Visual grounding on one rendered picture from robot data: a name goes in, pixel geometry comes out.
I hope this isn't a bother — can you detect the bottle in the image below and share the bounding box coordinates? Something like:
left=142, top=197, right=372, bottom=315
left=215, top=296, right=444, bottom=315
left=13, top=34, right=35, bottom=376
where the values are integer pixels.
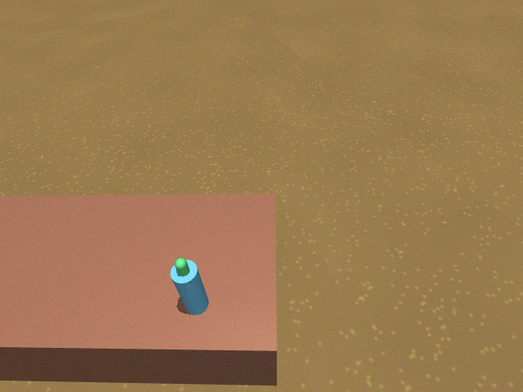
left=170, top=258, right=208, bottom=315

